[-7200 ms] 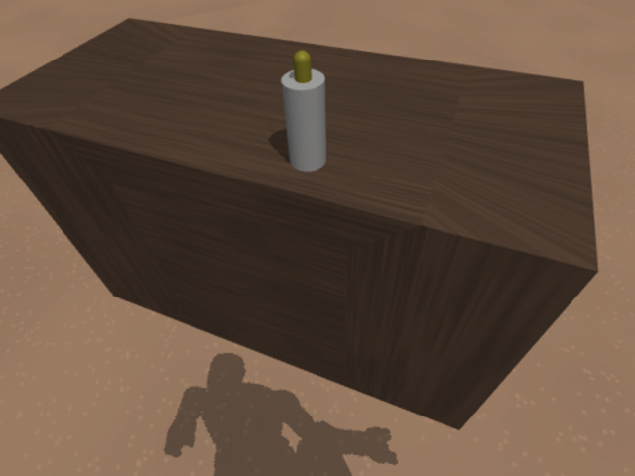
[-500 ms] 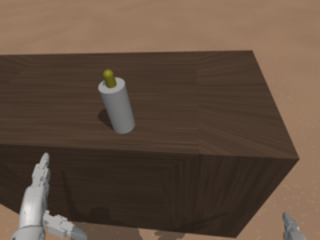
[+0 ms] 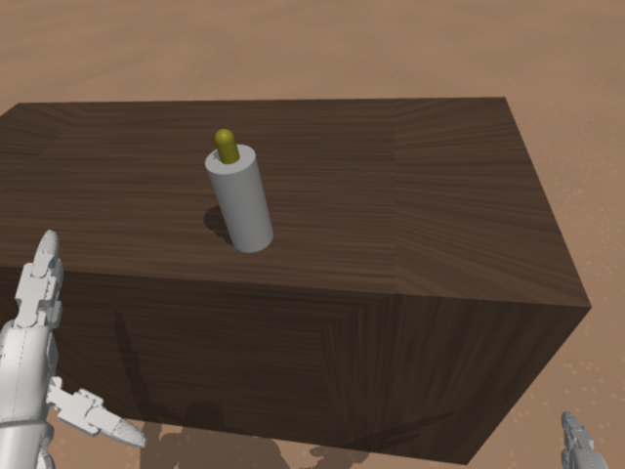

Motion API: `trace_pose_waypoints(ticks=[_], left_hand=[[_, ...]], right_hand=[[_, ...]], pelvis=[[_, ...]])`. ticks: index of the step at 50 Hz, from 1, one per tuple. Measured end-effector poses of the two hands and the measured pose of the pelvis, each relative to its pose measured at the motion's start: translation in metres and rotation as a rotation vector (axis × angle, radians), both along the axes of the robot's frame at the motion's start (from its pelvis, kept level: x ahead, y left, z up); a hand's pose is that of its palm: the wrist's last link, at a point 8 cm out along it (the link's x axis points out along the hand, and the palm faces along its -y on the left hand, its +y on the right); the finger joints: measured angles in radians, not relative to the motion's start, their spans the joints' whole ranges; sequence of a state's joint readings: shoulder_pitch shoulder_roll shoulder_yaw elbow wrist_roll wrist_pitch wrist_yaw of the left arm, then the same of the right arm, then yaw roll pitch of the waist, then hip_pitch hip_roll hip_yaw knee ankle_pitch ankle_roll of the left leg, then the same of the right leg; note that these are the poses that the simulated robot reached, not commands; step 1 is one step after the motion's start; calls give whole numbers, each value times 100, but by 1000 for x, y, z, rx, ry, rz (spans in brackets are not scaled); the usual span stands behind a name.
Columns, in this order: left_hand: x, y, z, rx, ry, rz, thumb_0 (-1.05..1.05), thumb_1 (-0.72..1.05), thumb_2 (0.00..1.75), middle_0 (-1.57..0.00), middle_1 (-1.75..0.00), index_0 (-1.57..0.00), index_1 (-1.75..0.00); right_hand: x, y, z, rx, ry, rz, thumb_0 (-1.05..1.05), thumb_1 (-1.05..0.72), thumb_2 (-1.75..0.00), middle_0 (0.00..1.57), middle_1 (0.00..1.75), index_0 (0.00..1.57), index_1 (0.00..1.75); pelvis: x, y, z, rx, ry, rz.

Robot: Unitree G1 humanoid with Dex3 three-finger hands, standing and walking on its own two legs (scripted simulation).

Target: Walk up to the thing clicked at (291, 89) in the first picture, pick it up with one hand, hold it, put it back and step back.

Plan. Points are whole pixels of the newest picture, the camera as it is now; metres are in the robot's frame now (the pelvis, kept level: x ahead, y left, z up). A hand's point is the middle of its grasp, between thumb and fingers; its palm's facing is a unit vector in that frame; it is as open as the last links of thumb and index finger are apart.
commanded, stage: rise first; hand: left
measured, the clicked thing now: (239, 190) +0.46 +0.18 +0.12
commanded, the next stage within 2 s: go down in 0.60 s
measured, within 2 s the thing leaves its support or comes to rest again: neither
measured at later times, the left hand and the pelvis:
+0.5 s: hand (78, 323) +0.19 +0.25 +0.19, palm faces +0.40 -0.80 -0.46, open 17.7 cm; pelvis +0.00 +0.00 +0.00, yaw +0 degrees
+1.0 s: hand (63, 284) +0.22 +0.28 +0.20, palm faces +0.43 -0.82 -0.39, open 17.6 cm; pelvis +0.00 +0.00 -0.01, yaw +1 degrees
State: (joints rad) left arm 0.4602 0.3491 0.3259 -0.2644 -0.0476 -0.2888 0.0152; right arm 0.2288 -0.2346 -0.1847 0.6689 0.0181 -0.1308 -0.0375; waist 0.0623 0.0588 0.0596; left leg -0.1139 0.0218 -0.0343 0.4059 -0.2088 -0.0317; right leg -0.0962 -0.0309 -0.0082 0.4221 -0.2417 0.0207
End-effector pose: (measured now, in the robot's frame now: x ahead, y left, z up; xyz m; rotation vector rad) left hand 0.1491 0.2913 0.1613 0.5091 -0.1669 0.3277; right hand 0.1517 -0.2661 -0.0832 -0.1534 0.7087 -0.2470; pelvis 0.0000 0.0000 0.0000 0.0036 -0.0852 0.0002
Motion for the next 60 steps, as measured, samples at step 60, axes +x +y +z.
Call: trace_pose_waypoints(ticks=[60], left_hand=[[88, 56, 57, -80, -169, -110, -1, -56, 6, -7, -5, -6, -6]], right_hand=[[2, 12, -3, 5, 1, -20, -1, 50, -6, 6, 5, 6, 5]], pelvis=[[1, 1, -5, -1, 48, 7]])
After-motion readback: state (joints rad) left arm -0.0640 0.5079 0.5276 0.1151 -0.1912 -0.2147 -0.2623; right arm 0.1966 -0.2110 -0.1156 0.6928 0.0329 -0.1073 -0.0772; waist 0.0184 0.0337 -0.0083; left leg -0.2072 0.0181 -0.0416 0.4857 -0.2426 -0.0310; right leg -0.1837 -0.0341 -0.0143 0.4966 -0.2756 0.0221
